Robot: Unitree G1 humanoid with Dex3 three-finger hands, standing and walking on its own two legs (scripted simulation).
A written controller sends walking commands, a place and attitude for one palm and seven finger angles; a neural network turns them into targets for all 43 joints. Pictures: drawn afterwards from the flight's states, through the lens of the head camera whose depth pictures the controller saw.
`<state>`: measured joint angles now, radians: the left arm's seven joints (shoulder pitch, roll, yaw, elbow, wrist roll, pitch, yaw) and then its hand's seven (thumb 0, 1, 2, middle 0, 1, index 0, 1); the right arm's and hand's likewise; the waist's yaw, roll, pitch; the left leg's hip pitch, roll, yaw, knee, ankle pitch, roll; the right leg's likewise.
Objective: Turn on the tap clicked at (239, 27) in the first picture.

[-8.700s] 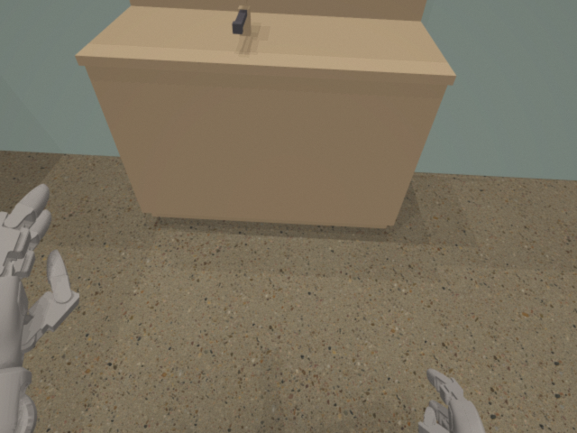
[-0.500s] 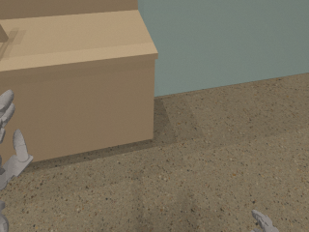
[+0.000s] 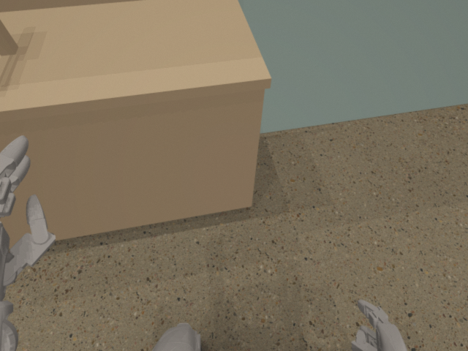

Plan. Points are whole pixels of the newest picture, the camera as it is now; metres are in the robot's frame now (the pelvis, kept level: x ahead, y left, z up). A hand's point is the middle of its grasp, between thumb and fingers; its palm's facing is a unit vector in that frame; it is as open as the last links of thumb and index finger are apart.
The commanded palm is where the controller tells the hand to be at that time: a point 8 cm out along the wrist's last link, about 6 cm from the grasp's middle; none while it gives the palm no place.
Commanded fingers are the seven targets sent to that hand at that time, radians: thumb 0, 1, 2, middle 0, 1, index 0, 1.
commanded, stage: take the last steps up to it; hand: left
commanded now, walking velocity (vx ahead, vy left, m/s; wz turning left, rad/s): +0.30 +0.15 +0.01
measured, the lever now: out of the picture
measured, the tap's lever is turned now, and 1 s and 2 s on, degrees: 0 0 0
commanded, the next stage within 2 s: come to a stop and stand still in 0.80 s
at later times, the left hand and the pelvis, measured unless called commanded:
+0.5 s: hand (35, 159) +0.32 +0.29 +0.17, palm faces +0.40 -0.78 -0.49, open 7.4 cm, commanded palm +0.27 +0.33 +0.18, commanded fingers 0.00 0.90 0.90 -0.20 -0.30 -0.20 -0.30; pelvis +0.11 +0.05 -0.01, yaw +0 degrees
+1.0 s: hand out of the picture +0.37 +0.38 +0.18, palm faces +0.41 -0.83 -0.38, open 7.4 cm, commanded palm +0.31 +0.42 +0.18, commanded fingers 0.00 0.90 0.90 -0.20 -0.30 -0.20 -0.30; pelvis +0.14 +0.14 +0.00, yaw +0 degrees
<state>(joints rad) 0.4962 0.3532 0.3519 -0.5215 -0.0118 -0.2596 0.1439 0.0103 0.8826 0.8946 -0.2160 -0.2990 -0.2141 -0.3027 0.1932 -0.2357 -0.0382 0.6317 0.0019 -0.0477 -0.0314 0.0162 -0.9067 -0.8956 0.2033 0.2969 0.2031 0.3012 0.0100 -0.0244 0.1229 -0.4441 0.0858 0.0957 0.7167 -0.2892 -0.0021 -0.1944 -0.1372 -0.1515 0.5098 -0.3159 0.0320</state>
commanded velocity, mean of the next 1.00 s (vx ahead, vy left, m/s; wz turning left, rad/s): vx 0.16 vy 0.09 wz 0.02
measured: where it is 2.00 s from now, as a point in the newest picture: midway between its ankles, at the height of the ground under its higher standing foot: (201, 347)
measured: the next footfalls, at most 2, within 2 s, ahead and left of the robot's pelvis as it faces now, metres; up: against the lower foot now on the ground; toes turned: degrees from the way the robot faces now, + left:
left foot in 0.06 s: +0.12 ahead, +0.16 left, +0.00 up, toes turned +8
right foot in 0.40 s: +0.17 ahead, -0.03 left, +0.00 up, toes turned -11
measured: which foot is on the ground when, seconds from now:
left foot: up 0.00-0.04, down 0.06-0.42, up 0.44-0.78, down 0.80-1.00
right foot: down 0.00-0.08, up 0.10-0.38, down 0.40-0.82, up 0.84-1.00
